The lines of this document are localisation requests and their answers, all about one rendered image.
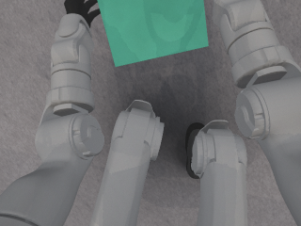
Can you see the robot left forearm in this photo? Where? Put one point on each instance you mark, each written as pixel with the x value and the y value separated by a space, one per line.
pixel 70 70

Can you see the right robot shin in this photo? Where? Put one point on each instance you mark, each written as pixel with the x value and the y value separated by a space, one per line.
pixel 240 145

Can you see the right robot upper arm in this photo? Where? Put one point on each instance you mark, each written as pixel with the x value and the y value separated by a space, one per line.
pixel 270 112

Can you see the robot right thigh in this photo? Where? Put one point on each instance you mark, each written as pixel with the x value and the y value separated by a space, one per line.
pixel 223 194

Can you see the robot right forearm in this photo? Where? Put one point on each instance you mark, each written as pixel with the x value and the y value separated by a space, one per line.
pixel 251 43

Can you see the carton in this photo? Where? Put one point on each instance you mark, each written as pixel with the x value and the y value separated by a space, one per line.
pixel 139 30

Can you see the robot left hand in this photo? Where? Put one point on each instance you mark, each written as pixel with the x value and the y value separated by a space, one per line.
pixel 81 8

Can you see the left robot upper arm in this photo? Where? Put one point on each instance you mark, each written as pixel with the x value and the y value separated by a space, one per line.
pixel 66 146

